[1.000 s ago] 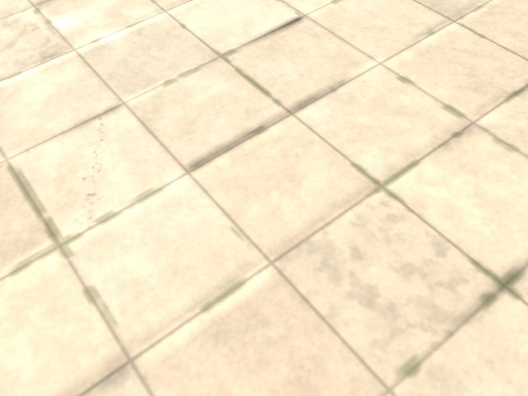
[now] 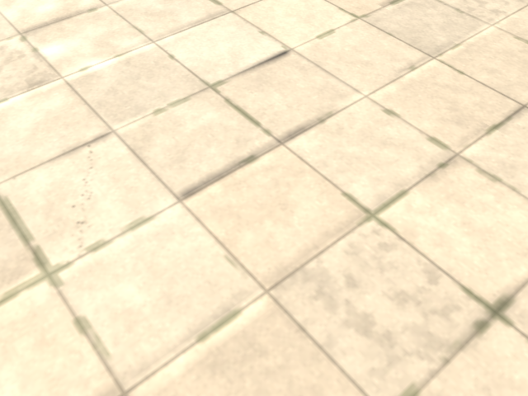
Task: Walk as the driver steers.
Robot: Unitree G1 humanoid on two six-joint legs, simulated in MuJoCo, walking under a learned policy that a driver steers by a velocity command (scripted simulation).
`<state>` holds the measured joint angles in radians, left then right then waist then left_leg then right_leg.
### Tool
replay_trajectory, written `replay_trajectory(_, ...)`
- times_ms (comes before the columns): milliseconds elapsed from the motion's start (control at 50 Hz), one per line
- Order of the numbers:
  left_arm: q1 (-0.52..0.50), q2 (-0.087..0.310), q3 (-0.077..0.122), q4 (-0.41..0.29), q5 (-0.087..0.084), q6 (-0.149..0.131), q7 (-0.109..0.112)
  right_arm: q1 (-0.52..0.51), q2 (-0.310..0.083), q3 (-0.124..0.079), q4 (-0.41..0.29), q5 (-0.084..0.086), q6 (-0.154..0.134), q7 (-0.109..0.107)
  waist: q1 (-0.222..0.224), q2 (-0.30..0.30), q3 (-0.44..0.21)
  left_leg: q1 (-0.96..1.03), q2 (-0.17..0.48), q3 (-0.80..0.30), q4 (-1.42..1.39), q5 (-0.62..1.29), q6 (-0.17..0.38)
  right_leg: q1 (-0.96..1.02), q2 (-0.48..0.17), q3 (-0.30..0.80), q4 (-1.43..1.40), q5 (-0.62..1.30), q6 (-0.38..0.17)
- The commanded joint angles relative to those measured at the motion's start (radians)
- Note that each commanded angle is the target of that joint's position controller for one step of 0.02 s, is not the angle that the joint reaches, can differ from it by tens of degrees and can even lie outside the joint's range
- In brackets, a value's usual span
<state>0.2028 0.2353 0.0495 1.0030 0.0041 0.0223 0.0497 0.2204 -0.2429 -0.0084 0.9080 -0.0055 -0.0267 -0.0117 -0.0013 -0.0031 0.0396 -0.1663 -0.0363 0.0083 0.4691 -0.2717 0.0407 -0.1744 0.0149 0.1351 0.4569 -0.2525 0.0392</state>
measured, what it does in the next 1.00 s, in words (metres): walks ahead, turning left: right foot, then left foot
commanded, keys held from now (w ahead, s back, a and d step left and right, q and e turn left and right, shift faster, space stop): no key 0.12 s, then w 0.28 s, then w+q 0.60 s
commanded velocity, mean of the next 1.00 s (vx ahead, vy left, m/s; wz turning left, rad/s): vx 0.32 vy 0.00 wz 0.23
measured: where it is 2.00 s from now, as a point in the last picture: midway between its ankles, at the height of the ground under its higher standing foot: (204, 304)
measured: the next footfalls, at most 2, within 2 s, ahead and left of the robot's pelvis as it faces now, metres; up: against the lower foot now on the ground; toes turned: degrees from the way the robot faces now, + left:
right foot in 0.46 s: +0.13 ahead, -0.16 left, +0.00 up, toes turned -1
left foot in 0.96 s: +0.44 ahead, +0.10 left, +0.00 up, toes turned +18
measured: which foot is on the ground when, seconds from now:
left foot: down 0.00-0.46, up 0.48-0.94, down 0.96-1.00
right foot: down 0.00-0.18, up 0.20-0.44, down 0.46-0.96, up 0.98-1.00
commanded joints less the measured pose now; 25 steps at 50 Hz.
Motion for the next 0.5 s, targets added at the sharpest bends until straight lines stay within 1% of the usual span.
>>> replay_trajectory(20,0.011,0.107,0.018,-0.009,0.000,-0.010,0.004,0.007,-0.116,-0.022,-0.026,0.001,-0.010,-0.005,0.000,0.010,-0.014,-0.027,0.085,-0.093,-0.114,0.120,0.014,0.009,-0.027,0.012,-0.048,0.182,-0.019)
replay_trajectory(120,0.016,0.105,0.014,0.026,-0.001,-0.012,0.005,0.019,-0.117,-0.019,0.002,0.002,-0.008,-0.006,-0.001,0.010,-0.011,-0.021,0.083,-0.094,-0.120,0.125,0.017,0.003,-0.027,0.005,-0.055,0.177,-0.016)
replay_trajectory(140,0.031,0.094,0.010,0.039,-0.002,-0.011,0.006,0.034,-0.115,-0.018,0.015,0.002,-0.006,-0.008,-0.002,0.021,-0.032,-0.011,0.079,-0.096,-0.138,0.012,0.021,0.007,-0.012,-0.015,-0.047,0.100,-0.017)
replay_trajectory(160,0.030,0.089,0.009,0.043,-0.006,-0.011,0.007,0.040,-0.131,-0.023,0.021,0.006,-0.002,-0.011,-0.008,0.043,-0.018,-0.017,0.084,-0.120,-0.165,-0.167,0.037,-0.025,0.014,-0.048,-0.010,-0.012,-0.021)
replay_trajectory(180,0.015,0.091,0.009,0.036,-0.012,-0.015,0.007,0.053,-0.169,-0.035,0.024,0.014,0.001,-0.015,-0.021,0.093,0.006,-0.016,0.124,-0.191,-0.210,-0.352,0.074,-0.096,0.044,-0.091,0.070,-0.135,-0.025)
replay_trajectory(200,-0.018,0.094,0.008,0.016,-0.014,-0.026,0.003,0.084,-0.200,-0.044,0.030,0.020,0.003,-0.019,-0.037,0.145,0.038,-0.005,0.217,-0.321,-0.282,-0.505,0.129,-0.194,0.042,-0.117,0.158,-0.187,-0.031)
replay_trajectory(220,-0.059,0.099,0.006,-0.008,-0.017,-0.044,-0.004,0.104,-0.225,-0.054,0.034,0.022,-0.002,-0.023,-0.050,0.171,0.084,-0.026,0.316,-0.448,-0.344,-0.556,0.186,-0.260,0.001,-0.118,0.253,-0.185,-0.039)
replay_trajectory(240,-0.088,0.105,0.008,-0.023,-0.023,-0.060,-0.013,0.119,-0.229,-0.059,0.037,0.015,-0.012,-0.025,-0.058,0.165,0.119,-0.021,0.372,-0.520,-0.379,-0.518,0.226,-0.337,-0.039,-0.093,0.359,-0.214,-0.047)
replay_trajectory(260,-0.085,0.111,0.012,-0.024,-0.028,-0.073,-0.021,0.121,-0.217,-0.059,0.035,0.011,-0.023,-0.024,-0.053,0.143,0.126,0.025,0.395,-0.538,-0.384,-0.456,0.242,-0.415,-0.069,-0.077,0.445,-0.248,-0.054)
replay_trajectory(280,-0.068,0.111,0.015,-0.019,-0.031,-0.083,-0.030,0.112,-0.201,-0.058,0.028,0.016,-0.030,-0.022,-0.040,0.113,0.115,0.075,0.389,-0.514,-0.377,-0.398,0.234,-0.463,-0.093,-0.072,0.469,-0.246,-0.062)
replay_trajectory(300,-0.064,0.107,0.015,-0.017,-0.033,-0.094,-0.037,0.098,-0.191,-0.057,0.018,0.024,-0.034,-0.020,-0.032,0.090,0.103,0.101,0.364,-0.456,-0.372,-0.332,0.210,-0.465,-0.106,-0.080,0.424,-0.224,-0.069)
replay_trajectory(320,-0.076,0.103,0.015,-0.017,-0.034,-0.104,-0.042,0.086,-0.189,-0.059,0.011,0.030,-0.035,-0.018,-0.032,0.083,0.086,0.101,0.327,-0.384,-0.365,-0.260,0.183,-0.424,-0.105,-0.099,0.346,-0.192,-0.070)
replay_trajectory(340,-0.086,0.089,0.012,-0.017,-0.031,-0.112,-0.047,0.084,-0.195,-0.061,0.009,0.033,-0.033,-0.017,-0.032,0.090,0.065,0.080,0.289,-0.315,-0.352,-0.195,0.167,-0.354,-0.089,-0.126,0.273,-0.154,-0.064)
replay_trajectory(360,-0.079,0.076,0.008,-0.013,-0.029,-0.117,-0.051,0.082,-0.205,-0.064,0.010,0.035,-0.030,-0.015,-0.025,0.103,0.046,0.039,0.257,-0.257,-0.337,-0.158,0.160,-0.265,-0.070,-0.153,0.202,-0.117,-0.057)
replay_trajectory(380,-0.058,0.072,0.008,-0.004,-0.029,-0.119,-0.056,0.081,-0.215,-0.067,0.011,0.039,-0.025,-0.013,-0.011,0.111,0.033,-0.015,0.237,-0.218,-0.319,-0.147,0.157,-0.168,-0.047,-0.183,0.133,-0.058,-0.049)
replay_trajectory(400,-0.009,0.073,0.010,0.015,-0.031,-0.118,-0.058,0.072,-0.219,-0.069,0.011,0.044,-0.019,-0.011,0.018,0.105,0.021,-0.082,0.222,-0.189,-0.284,-0.156,0.150,-0.056,-0.022,-0.215,0.061,0.038,-0.044)
replay_trajectory(420,0.050,0.085,0.018,0.038,-0.031,-0.114,-0.056,0.078,-0.207,-0.064,0.011,0.044,-0.016,-0.008,0.043,0.090,0.013,-0.164,0.203,-0.188,-0.238,-0.167,0.141,0.062,0.006,-0.228,0.031,0.072,-0.036)
replay_trajectory(440,0.127,0.105,0.028,0.061,-0.034,-0.110,-0.050,0.075,-0.175,-0.053,0.008,0.040,-0.016,-0.004,0.082,0.072,-0.002,-0.235,0.178,-0.181,-0.172,-0.170,0.120,0.171,0.009,-0.216,0.006,0.056,-0.041)
replay_trajectory(460,0.223,0.151,0.042,0.074,-0.034,-0.112,-0.039,0.044,-0.113,-0.032,-0.008,0.031,-0.023,0.003,0.133,-0.018,-0.021,-0.342,0.110,-0.118,0.041,-0.135,0.068,0.293,-0.107,-0.056,-0.076,-0.033,-0.075)
replay_trajectory(480,0.321,0.243,0.055,0.073,-0.022,-0.111,-0.031,0.036,-0.028,-0.009,-0.046,0.013,-0.035,0.008,0.140,-0.255,-0.098,-0.485,0.017,-0.011,0.422,-0.239,-0.002,0.396,-0.339,0.279,-0.191,-0.182,-0.159)
replay_trajectory(500,0.336,0.275,0.058,0.087,0.004,-0.128,-0.046,0.041,-0.076,-0.026,-0.070,0.048,-0.048,0.001,0.129,-0.263,-0.088,-0.589,-0.016,-0.118,0.632,-0.308,0.012,0.326,-0.457,0.570,-0.300,-0.430,-0.284)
